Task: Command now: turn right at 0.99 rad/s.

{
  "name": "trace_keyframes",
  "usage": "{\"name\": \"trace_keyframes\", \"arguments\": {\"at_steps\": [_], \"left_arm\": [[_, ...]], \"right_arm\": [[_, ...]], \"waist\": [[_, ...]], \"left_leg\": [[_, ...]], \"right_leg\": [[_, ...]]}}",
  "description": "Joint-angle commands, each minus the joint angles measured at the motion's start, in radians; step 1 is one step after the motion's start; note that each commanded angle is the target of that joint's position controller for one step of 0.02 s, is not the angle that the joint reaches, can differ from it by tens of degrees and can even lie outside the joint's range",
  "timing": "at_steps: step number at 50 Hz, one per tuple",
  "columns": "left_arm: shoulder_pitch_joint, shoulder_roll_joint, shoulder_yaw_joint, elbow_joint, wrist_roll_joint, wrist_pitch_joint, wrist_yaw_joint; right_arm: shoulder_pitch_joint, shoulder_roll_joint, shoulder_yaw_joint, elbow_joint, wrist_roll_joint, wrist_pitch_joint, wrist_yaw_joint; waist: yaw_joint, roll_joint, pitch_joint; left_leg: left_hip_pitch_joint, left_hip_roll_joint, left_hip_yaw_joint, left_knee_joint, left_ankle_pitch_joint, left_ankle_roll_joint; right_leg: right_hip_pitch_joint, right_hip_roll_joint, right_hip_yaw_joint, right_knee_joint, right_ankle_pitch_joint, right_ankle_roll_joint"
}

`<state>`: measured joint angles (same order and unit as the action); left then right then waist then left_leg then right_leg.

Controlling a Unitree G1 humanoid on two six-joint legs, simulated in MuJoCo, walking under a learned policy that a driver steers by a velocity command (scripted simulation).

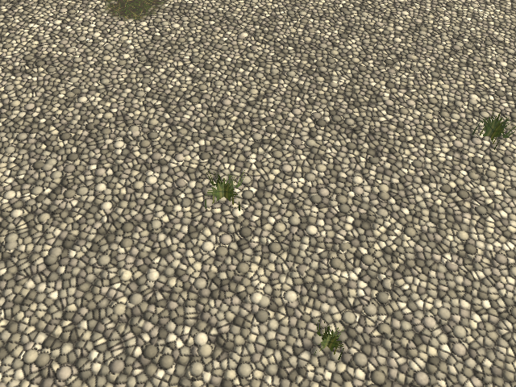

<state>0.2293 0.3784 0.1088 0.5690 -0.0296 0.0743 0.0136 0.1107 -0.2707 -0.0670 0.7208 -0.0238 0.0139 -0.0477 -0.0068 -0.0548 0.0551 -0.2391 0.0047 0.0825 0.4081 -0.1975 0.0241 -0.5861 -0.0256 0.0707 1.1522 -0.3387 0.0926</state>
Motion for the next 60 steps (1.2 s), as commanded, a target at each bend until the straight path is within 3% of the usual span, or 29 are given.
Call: {"name": "trace_keyframes", "arguments": {"at_steps": [1, 6, 9, 11, 12, 13, 14, 15, 16, 17, 18, 20, 25, 31, 34, 35, 36, 37, 38, 39, 40, 42, 46, 48, 50, 51, 52, 54, 60], "left_arm": [[-0.095, 0.046, 0.004, -0.117, 0.001, -0.020, -0.005], [-0.083, 0.027, -0.003, -0.110, 0.007, -0.013, -0.021], [-0.071, 0.040, 0.009, -0.107, 0.003, 0.008, -0.032], [0.000, 0.051, 0.027, -0.081, 0.002, 0.016, -0.033], [0.090, 0.108, 0.055, -0.050, 0.007, 0.014, -0.018], [0.148, 0.264, 0.092, -0.057, 0.005, 0.005, 0.000], [0.080, 0.277, 0.080, -0.098, 0.046, -0.034, -0.011], [0.067, 0.214, 0.068, -0.089, 0.046, -0.062, -0.024], [0.044, 0.188, 0.057, -0.069, 0.030, -0.075, -0.018], [-0.003, 0.154, 0.046, -0.071, 0.010, -0.073, -0.008], [-0.056, 0.136, 0.035, -0.081, 0.001, -0.065, 0.002], [-0.086, 0.129, 0.028, -0.095, 0.016, -0.058, 0.017], [-0.081, 0.136, 0.027, -0.083, 0.015, -0.048, 0.030], [-0.088, 0.107, 0.001, -0.069, 0.033, -0.040, 0.012], [-0.124, 0.083, -0.012, -0.066, 0.021, -0.037, 0.008], [-0.108, 0.061, -0.020, -0.057, 0.021, -0.040, 0.009], [-0.055, 0.015, -0.033, -0.050, 0.042, -0.046, 0.009], [0.002, 0.023, -0.029, -0.045, 0.035, -0.051, 0.012], [-0.042, 0.089, -0.012, -0.041, 0.042, -0.055, 0.020], [-0.077, 0.121, 0.004, -0.036, 0.029, -0.054, 0.024], [-0.081, 0.100, 0.005, -0.019, 0.025, -0.047, 0.028], [-0.070, 0.042, -0.008, 0.001, 0.023, -0.035, 0.026], [-0.089, -0.053, -0.046, 0.022, 0.020, -0.043, 0.014], [-0.056, -0.036, -0.039, 0.052, 0.014, -0.046, 0.012], [-0.027, -0.009, -0.036, 0.077, 0.027, -0.048, 0.009], [-0.030, 0.044, -0.029, 0.066, 0.038, -0.047, 0.015], [-0.048, 0.083, -0.019, 0.081, 0.046, -0.045, 0.016], [-0.060, -0.012, -0.040, 0.085, 0.052, -0.052, 0.003], [-0.017, -0.017, -0.049, 0.133, 0.042, -0.077, 0.009]], "right_arm": [[0.016, -0.183, -0.045, -0.059, -0.003, -0.001, -0.003], [-0.021, -0.226, -0.066, -0.062, 0.010, 0.001, 0.028], [-0.022, -0.232, -0.076, -0.052, 0.039, -0.010, 0.050], [-0.032, -0.208, -0.074, -0.042, 0.062, -0.011, 0.056], [0.021, -0.163, -0.064, -0.019, 0.057, -0.013, 0.063], [0.010, -0.097, -0.043, -0.068, 0.003, -0.015, 0.064], [-0.067, -0.101, -0.038, -0.124, -0.013, -0.021, 0.051], [-0.131, -0.154, -0.049, -0.130, 0.006, -0.020, 0.041], [-0.145, -0.151, -0.049, -0.137, 0.020, -0.026, 0.034], [-0.119, -0.160, -0.053, -0.116, 0.012, -0.028, 0.024], [-0.096, -0.175, -0.058, -0.110, 0.006, -0.027, 0.020], [-0.062, -0.160, -0.055, -0.092, 0.005, -0.028, 0.027], [-0.059, -0.122, -0.035, -0.076, 0.018, -0.021, 0.034], [-0.065, -0.128, -0.030, -0.094, 0.024, -0.025, 0.048], [-0.014, -0.120, -0.030, -0.090, 0.024, -0.039, 0.059], [0.001, -0.123, -0.029, -0.090, 0.013, -0.044, 0.061], [-0.001, -0.175, -0.034, -0.108, -0.009, -0.046, 0.056], [-0.020, -0.210, -0.035, -0.095, -0.025, -0.041, 0.052], [-0.002, -0.155, -0.023, -0.096, -0.016, -0.046, 0.050], [0.010, -0.150, -0.021, -0.091, -0.004, -0.047, 0.045], [0.009, -0.159, -0.023, -0.087, 0.006, -0.044, 0.039], [-0.008, -0.138, -0.013, -0.083, 0.020, -0.039, 0.030], [0.007, -0.120, -0.008, -0.069, 0.018, -0.014, 0.029], [0.036, -0.134, -0.010, -0.057, 0.028, -0.003, 0.029], [0.073, -0.118, -0.001, -0.043, 0.037, -0.010, 0.033], [0.089, -0.108, 0.006, -0.044, 0.020, -0.026, 0.041], [0.112, -0.085, 0.013, -0.049, 0.005, -0.041, 0.050], [0.029, -0.094, 0.016, -0.045, -0.002, -0.045, 0.054], [0.050, -0.090, 0.017, -0.020, 0.013, -0.024, 0.035]], "waist": [[-0.055, 0.196, -0.096], [-0.038, 0.207, -0.115], [-0.016, 0.219, -0.128], [0.041, 0.189, -0.147], [0.075, 0.072, -0.166], [0.051, -0.266, -0.149], [0.054, -0.263, -0.250], [0.089, -0.138, -0.242], [0.060, -0.116, -0.185], [0.030, -0.056, -0.163], [0.000, -0.058, -0.150], [-0.019, -0.064, -0.178], [-0.002, -0.079, -0.185], [0.034, -0.121, -0.167], [-0.003, -0.121, -0.153], [-0.013, -0.090, -0.147], [0.022, 0.069, -0.167], [0.081, 0.279, -0.129], [0.027, 0.280, -0.126], [0.008, 0.232, -0.111], [0.008, 0.189, -0.110], [0.011, 0.175, -0.096], [-0.013, 0.243, -0.121], [-0.009, 0.245, -0.140], [-0.002, 0.203, -0.139], [-0.019, 0.119, -0.154], [-0.067, -0.030, -0.154], [-0.017, -0.012, -0.114], [-0.013, -0.004, -0.059]], "left_leg": [[0.247, 0.279, -0.160, -0.142, 0.220, 0.204], [0.188, 0.305, -0.009, -0.121, 0.288, 0.177], [0.199, 0.337, 0.032, -0.057, 0.334, 0.139], [0.156, 0.320, 0.091, 0.075, 0.296, 0.066], [0.025, 0.253, 0.144, 0.257, 0.190, -0.003], [-0.347, 0.117, 0.189, 0.604, -0.397, -0.098], [-0.503, 0.026, -0.047, 0.788, -0.502, -0.126], [-0.528, 0.036, -0.122, 0.845, -0.431, -0.106], [-0.541, 0.042, -0.149, 0.814, -0.332, -0.079], [-0.534, 0.057, -0.167, 0.775, -0.256, -0.071], [-0.494, 0.051, -0.175, 0.734, -0.203, -0.072], [-0.411, 0.009, -0.169, 0.698, -0.135, -0.086], [-0.334, -0.042, -0.178, 0.469, -0.084, -0.114], [-0.199, -0.029, -0.158, 0.349, -0.143, -0.090], [-0.066, -0.023, -0.136, 0.127, -0.031, -0.052], [0.021, 0.010, -0.162, 0.014, 0.125, -0.030], [0.108, 0.162, -0.319, -0.036, 0.318, 0.018], [0.087, 0.307, -0.490, -0.054, 0.484, 0.185], [0.062, 0.369, -0.577, -0.085, 0.426, 0.281], [0.072, 0.343, -0.540, -0.082, 0.362, 0.274], [0.082, 0.300, -0.484, -0.075, 0.291, 0.238], [0.083, 0.249, -0.393, -0.067, 0.260, 0.196], [0.117, 0.164, -0.261, -0.036, 0.334, 0.166], [0.134, 0.168, -0.267, -0.003, 0.352, 0.165], [0.076, 0.154, -0.262, 0.007, 0.300, 0.109], [0.015, 0.133, -0.234, 0.032, 0.224, 0.054], [0.009, 0.055, -0.146, 0.029, 0.075, 0.002], [0.058, 0.028, -0.108, 0.058, 0.027, -0.048], [0.058, 0.034, -0.107, 0.077, 0.103, -0.038]], "right_leg": [[-0.139, -0.063, -0.043, -0.073, -0.004, 0.030], [0.060, -0.071, -0.123, -0.300, 0.009, -0.003], [0.162, -0.052, -0.155, -0.443, 0.009, -0.052], [0.317, -0.015, -0.171, -0.633, 0.115, -0.112], [0.503, -0.010, -0.093, -0.738, 0.282, -0.165], [0.720, -0.259, 0.296, -0.726, 0.816, -0.282], [0.669, -0.364, 0.523, -0.746, 0.756, -0.466], [0.661, -0.323, 0.438, -0.783, 0.640, -0.448], [0.622, -0.267, 0.377, -0.796, 0.544, -0.392], [0.594, -0.227, 0.338, -0.791, 0.478, -0.346], [0.537, -0.203, 0.307, -0.788, 0.491, -0.325], [0.481, -0.165, 0.286, -0.779, 0.542, -0.317], [0.447, -0.124, 0.317, -0.743, 0.438, -0.296], [0.383, -0.130, 0.395, -0.681, 0.486, -0.301], [0.364, -0.095, 0.416, -0.648, 0.447, -0.271], [0.330, -0.062, 0.400, -0.634, 0.346, -0.228], [0.276, 0.027, 0.306, -0.509, 0.122, -0.165], [0.189, 0.152, 0.167, -0.392, -0.195, -0.096], [0.153, 0.111, 0.140, -0.244, -0.311, -0.045], [0.123, 0.097, 0.133, -0.133, -0.292, -0.025], [0.106, 0.096, 0.130, -0.083, -0.261, -0.011], [0.112, 0.079, 0.131, -0.086, -0.204, 0.010], [0.252, 0.039, 0.004, -0.443, -0.142, 0.019], [0.339, 0.045, -0.027, -0.645, 0.003, 0.006], [0.478, 0.031, -0.005, -0.833, 0.221, -0.037], [0.550, -0.046, 0.073, -0.793, 0.386, -0.071], [0.499, -0.068, 0.096, -0.718, 0.352, -0.124], [0.399, -0.046, 0.091, -0.740, 0.176, -0.140], [0.360, -0.021, 0.078, -0.729, 0.242, -0.109]]}}
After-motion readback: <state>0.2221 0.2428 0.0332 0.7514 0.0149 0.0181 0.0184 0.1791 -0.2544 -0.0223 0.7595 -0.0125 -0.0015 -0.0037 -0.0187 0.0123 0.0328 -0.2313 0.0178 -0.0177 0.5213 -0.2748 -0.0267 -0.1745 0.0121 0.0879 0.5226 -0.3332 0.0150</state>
